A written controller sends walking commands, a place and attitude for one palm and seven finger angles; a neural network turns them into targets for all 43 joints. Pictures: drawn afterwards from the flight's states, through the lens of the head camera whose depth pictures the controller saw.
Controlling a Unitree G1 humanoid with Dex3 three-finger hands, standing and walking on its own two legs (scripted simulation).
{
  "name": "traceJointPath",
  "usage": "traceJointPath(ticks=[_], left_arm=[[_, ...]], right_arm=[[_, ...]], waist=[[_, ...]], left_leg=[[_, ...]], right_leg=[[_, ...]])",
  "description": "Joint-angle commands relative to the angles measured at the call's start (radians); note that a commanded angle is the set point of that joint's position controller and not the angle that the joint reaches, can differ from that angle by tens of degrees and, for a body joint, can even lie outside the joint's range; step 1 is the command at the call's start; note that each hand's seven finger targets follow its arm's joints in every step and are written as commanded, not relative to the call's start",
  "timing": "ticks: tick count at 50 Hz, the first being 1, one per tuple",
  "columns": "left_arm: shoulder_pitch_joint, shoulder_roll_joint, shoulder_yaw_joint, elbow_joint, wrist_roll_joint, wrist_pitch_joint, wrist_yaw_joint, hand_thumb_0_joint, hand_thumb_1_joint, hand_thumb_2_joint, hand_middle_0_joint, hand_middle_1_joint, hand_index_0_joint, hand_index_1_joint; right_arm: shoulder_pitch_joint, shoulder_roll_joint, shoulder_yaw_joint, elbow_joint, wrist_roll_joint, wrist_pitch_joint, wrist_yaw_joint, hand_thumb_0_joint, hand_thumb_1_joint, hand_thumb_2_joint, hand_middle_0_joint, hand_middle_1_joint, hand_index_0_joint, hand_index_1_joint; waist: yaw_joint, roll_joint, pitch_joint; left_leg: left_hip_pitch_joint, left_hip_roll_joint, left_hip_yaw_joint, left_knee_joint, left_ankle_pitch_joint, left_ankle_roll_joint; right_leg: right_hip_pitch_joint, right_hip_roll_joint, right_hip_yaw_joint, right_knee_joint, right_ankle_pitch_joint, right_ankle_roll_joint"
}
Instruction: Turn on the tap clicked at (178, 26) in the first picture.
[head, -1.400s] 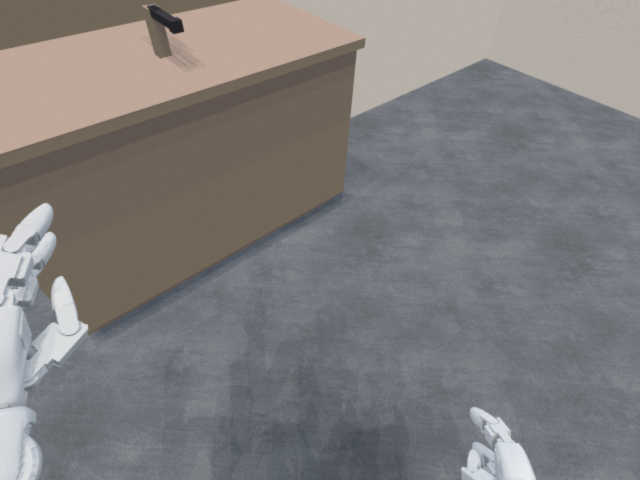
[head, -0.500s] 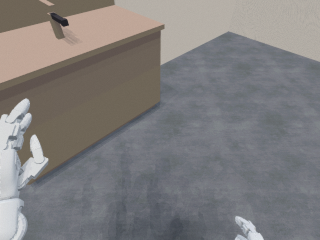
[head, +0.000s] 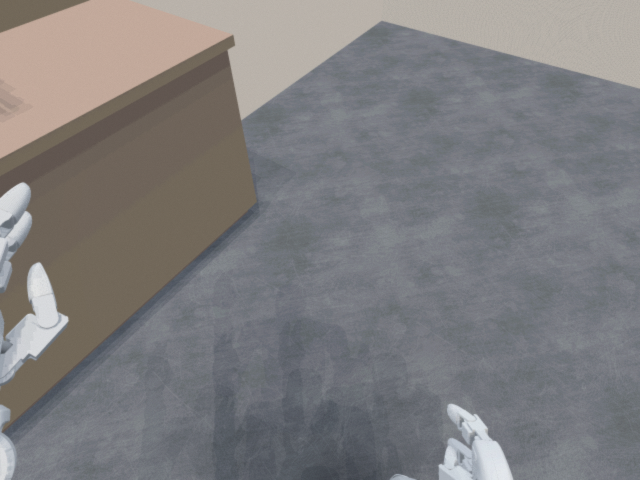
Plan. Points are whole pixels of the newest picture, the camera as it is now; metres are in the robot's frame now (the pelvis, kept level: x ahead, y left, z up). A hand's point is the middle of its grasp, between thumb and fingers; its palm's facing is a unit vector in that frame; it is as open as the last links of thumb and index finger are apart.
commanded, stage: walk to a spot facing it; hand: left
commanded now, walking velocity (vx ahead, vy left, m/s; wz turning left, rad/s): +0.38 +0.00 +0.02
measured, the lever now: out of the picture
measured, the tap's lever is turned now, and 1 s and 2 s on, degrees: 0 0 0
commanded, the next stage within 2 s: turn to face it in 0.78 s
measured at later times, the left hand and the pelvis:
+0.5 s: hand (125, 181) +0.39 +0.24 +0.18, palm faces +0.47 -0.81 -0.36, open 7.4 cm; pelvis +0.17 -0.01 -0.02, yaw +2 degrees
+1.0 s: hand (189, 138) +0.48 +0.19 +0.17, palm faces +0.50 -0.74 -0.45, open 7.4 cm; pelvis +0.30 -0.07 +0.00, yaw +10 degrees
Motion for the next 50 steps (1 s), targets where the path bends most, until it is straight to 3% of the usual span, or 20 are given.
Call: traceJointPath(ticks=[1, 2, 3, 6, 10, 14, 19, 20, 21, 22, 23, 26, 30, 36, 37, 38, 39, 40, 45, 50], left_arm=[[-0.079, 0.168, 0.116, -0.166, -0.005, -0.037, 0.022, 0.000, 0.900, 0.900, -0.200, -0.300, -0.200, -0.300], [-0.062, 0.227, 0.179, -0.157, -0.007, -0.038, 0.032, 0.000, 0.900, 0.900, -0.200, -0.300, -0.200, -0.300], [-0.059, 0.231, 0.201, -0.158, -0.029, -0.046, 0.027, 0.000, 0.900, 0.900, -0.200, -0.300, -0.200, -0.300], [-0.008, 0.203, 0.178, -0.217, -0.023, -0.065, 0.014, 0.000, 0.900, 0.900, -0.200, -0.300, -0.200, -0.300], [-0.018, 0.181, 0.159, -0.275, -0.016, -0.085, 0.026, 0.000, 0.900, 0.900, -0.200, -0.300, -0.200, -0.300], [-0.004, 0.166, 0.152, -0.265, -0.022, -0.075, 0.044, 0.000, 0.900, 0.900, -0.200, -0.300, -0.200, -0.300], [-0.093, 0.159, 0.113, -0.259, -0.017, -0.075, 0.054, 0.000, 0.900, 0.900, -0.200, -0.300, -0.200, -0.300], [-0.101, 0.144, 0.094, -0.249, -0.014, -0.079, 0.050, 0.000, 0.900, 0.900, -0.200, -0.300, -0.200, -0.300], [-0.132, 0.150, 0.106, -0.280, -0.026, -0.089, 0.050, 0.000, 0.900, 0.900, -0.200, -0.300, -0.200, -0.300], [-0.164, 0.176, 0.103, -0.225, -0.022, -0.099, 0.043, 0.000, 0.900, 0.900, -0.200, -0.300, -0.200, -0.300], [-0.179, 0.220, 0.137, -0.225, -0.021, -0.094, 0.033, 0.000, 0.900, 0.900, -0.200, -0.300, -0.200, -0.300], [-0.094, 0.187, 0.139, -0.326, -0.024, -0.094, 0.020, 0.000, 0.900, 0.900, -0.200, -0.300, -0.200, -0.300], [0.001, 0.137, 0.129, -0.299, -0.031, -0.076, 0.018, 0.000, 0.900, 0.900, -0.200, -0.300, -0.200, -0.300], [-0.100, 0.105, 0.080, -0.148, -0.022, -0.046, 0.022, 0.000, 0.900, 0.900, -0.200, -0.300, -0.200, -0.300], [-0.110, 0.117, 0.081, -0.123, -0.017, -0.037, 0.023, 0.000, 0.900, 0.900, -0.200, -0.300, -0.200, -0.300], [-0.134, 0.137, 0.079, -0.117, -0.006, -0.029, 0.025, 0.000, 0.900, 0.900, -0.200, -0.300, -0.200, -0.300], [-0.142, 0.193, 0.108, -0.117, -0.003, -0.018, 0.032, 0.000, 0.900, 0.900, -0.200, -0.300, -0.200, -0.300], [-0.166, 0.186, 0.112, -0.117, -0.018, -0.013, 0.032, 0.000, 0.900, 0.900, -0.200, -0.300, -0.200, -0.300], [-0.083, 0.175, 0.117, -0.217, -0.007, -0.062, 0.032, 0.000, 0.900, 0.900, -0.200, -0.300, -0.200, -0.300], [0.026, 0.187, 0.166, -0.292, -0.019, -0.063, 0.065, 0.000, 0.900, 0.900, -0.200, -0.300, -0.200, -0.300]], right_arm=[[-0.089, -0.154, -0.083, -0.126, 0.017, -0.023, -0.019, 0.000, -0.900, -0.900, 0.200, 0.300, 0.200, 0.300], [-0.123, -0.137, -0.075, -0.146, 0.015, -0.020, -0.016, 0.000, -0.900, -0.900, 0.200, 0.300, 0.200, 0.300], [-0.127, -0.159, -0.081, -0.131, 0.007, -0.026, -0.009, 0.000, -0.900, -0.900, 0.200, 0.300, 0.200, 0.300], [-0.149, -0.160, -0.073, -0.094, 0.016, 0.015, 0.003, 0.000, -0.900, -0.900, 0.200, 0.300, 0.200, 0.300], [-0.136, -0.163, -0.083, -0.092, 0.010, 0.030, -0.006, 0.000, -0.900, -0.900, 0.200, 0.300, 0.200, 0.300], [-0.118, -0.152, -0.084, -0.131, 0.003, 0.015, -0.009, 0.000, -0.900, -0.900, 0.200, 0.300, 0.200, 0.300], [-0.064, -0.172, -0.106, -0.138, 0.004, -0.001, -0.033, 0.000, -0.900, -0.900, 0.200, 0.300, 0.200, 0.300], [-0.050, -0.192, -0.113, -0.141, 0.007, -0.002, -0.037, 0.000, -0.900, -0.900, 0.200, 0.300, 0.200, 0.300], [-0.074, -0.209, -0.115, -0.147, 0.007, -0.003, -0.028, 0.000, -0.900, -0.900, 0.200, 0.300, 0.200, 0.300], [-0.089, -0.194, -0.095, -0.147, 0.006, -0.008, -0.015, 0.000, -0.900, -0.900, 0.200, 0.300, 0.200, 0.300], [-0.116, -0.189, -0.093, -0.133, 0.001, -0.013, -0.012, 0.000, -0.900, -0.900, 0.200, 0.300, 0.200, 0.300], [-0.113, -0.175, -0.103, -0.118, 0.010, -0.024, -0.004, 0.000, -0.900, -0.900, 0.200, 0.300, 0.200, 0.300], [-0.098, -0.177, -0.094, -0.115, 0.008, -0.041, 0.002, 0.000, -0.900, -0.900, 0.200, 0.300, 0.200, 0.300], [-0.093, -0.171, -0.086, -0.105, 0.019, -0.034, -0.029, 0.000, -0.900, -0.900, 0.200, 0.300, 0.200, 0.300], [-0.083, -0.164, -0.084, -0.098, 0.019, -0.027, -0.032, 0.000, -0.900, -0.900, 0.200, 0.300, 0.200, 0.300], [-0.071, -0.146, -0.081, -0.095, 0.021, -0.020, -0.032, 0.000, -0.900, -0.900, 0.200, 0.300, 0.200, 0.300], [-0.095, -0.120, -0.070, -0.110, 0.019, -0.016, -0.030, 0.000, -0.900, -0.900, 0.200, 0.300, 0.200, 0.300], [-0.141, -0.158, -0.075, -0.114, 0.013, -0.026, -0.025, 0.000, -0.900, -0.900, 0.200, 0.300, 0.200, 0.300], [-0.160, -0.149, -0.070, -0.086, 0.013, 0.014, -0.019, 0.000, -0.900, -0.900, 0.200, 0.300, 0.200, 0.300], [-0.128, -0.137, -0.091, -0.150, 0.004, 0.022, -0.022, 0.000, -0.900, -0.900, 0.200, 0.300, 0.200, 0.300]], waist=[[0.025, -0.103, -0.194], [0.040, -0.339, -0.199], [0.044, -0.294, -0.211], [0.016, -0.133, -0.147], [-0.007, -0.123, -0.141], [0.035, -0.159, -0.133], [-0.004, -0.057, -0.169], [-0.025, 0.079, -0.202], [-0.011, 0.288, -0.227], [-0.007, 0.279, -0.192], [-0.010, 0.248, -0.158], [0.012, 0.162, -0.131], [0.015, 0.216, -0.148], [0.014, 0.150, -0.110], [0.013, 0.090, -0.117], [0.016, -0.093, -0.124], [0.034, -0.390, -0.119], [0.046, -0.333, -0.118], [0.014, -0.173, -0.089], [0.039, -0.191, -0.156]], left_leg=[[-0.283, -0.005, 0.028, 0.416, 0.139, 0.112], [-0.553, -0.125, -0.021, 0.695, -0.212, 0.076], [-0.564, -0.088, -0.182, 0.791, -0.211, 0.070], [-0.636, -0.034, -0.239, 0.872, -0.079, 0.041], [-0.517, -0.001, -0.216, 0.563, -0.013, 0.042], [-0.351, -0.076, -0.052, 0.229, 0.067, 0.065], [-0.001, -0.149, 0.018, -0.037, 0.181, 0.090], [0.142, -0.067, -0.140, -0.085, 0.186, 0.134], [0.269, 0.170, -0.526, -0.154, 0.308, 0.247], [0.190, 0.264, -0.709, -0.227, 0.211, 0.317], [0.119, 0.295, -0.748, -0.264, 0.057, 0.346], [0.040, 0.212, -0.515, -0.238, 0.052, 0.304], [-0.094, 0.129, -0.262, -0.257, 0.088, 0.230], [-0.152, 0.075, -0.176, -0.121, -0.061, 0.175], [-0.191, 0.041, -0.158, -0.022, -0.091, 0.154], [-0.288, -0.039, -0.098, 0.210, -0.137, 0.124], [-0.514, -0.165, -0.065, 0.516, -0.246, 0.081], [-0.541, -0.141, -0.190, 0.646, -0.220, 0.079], [-0.497, -0.073, -0.194, 0.647, -0.069, 0.034], [-0.332, -0.096, -0.062, 0.247, -0.033, 0.044]], right_leg=[[0.469, -0.075, 0.173, -0.246, 0.075, -0.091], [0.561, -0.297, 0.626, -0.345, 0.240, -0.222], [0.509, -0.338, 0.683, -0.379, 0.159, -0.233], [0.452, -0.322, 0.478, -0.370, 0.189, -0.223], [0.349, -0.275, 0.221, -0.359, 0.373, -0.184], [0.337, -0.231, 0.155, -0.346, 0.377, -0.171], [0.262, -0.159, 0.072, -0.074, 0.407, -0.099], [0.147, -0.114, 0.029, 0.138, 0.306, -0.054], [-0.069, 0.017, 0.031, 0.397, -0.135, -0.005], [-0.153, 0.042, 0.117, 0.543, -0.313, -0.012], [-0.215, -0.007, 0.184, 0.605, -0.271, -0.005], [-0.243, -0.053, 0.169, 0.535, -0.168, 0.006], [-0.025, -0.033, 0.061, 0.235, -0.052, 0.020], [0.204, 0.037, -0.054, -0.134, 0.007, 0.041], [0.273, 0.021, -0.022, -0.212, 0.001, 0.029], [0.337, -0.103, 0.153, -0.326, -0.052, -0.022], [0.433, -0.337, 0.518, -0.426, 0.020, -0.134], [0.395, -0.398, 0.584, -0.451, 0.004, -0.169], [0.367, -0.322, 0.152, -0.350, 0.492, -0.133], [0.409, -0.319, 0.027, -0.253, 0.704, -0.124]])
